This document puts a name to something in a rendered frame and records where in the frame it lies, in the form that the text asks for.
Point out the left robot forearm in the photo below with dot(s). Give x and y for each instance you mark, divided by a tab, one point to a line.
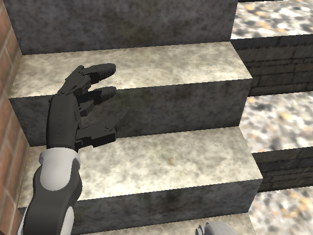
57	185

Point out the robot left hand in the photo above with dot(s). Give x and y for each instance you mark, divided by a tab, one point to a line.
73	101

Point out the right robot thigh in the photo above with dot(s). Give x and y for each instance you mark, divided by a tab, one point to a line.
215	228

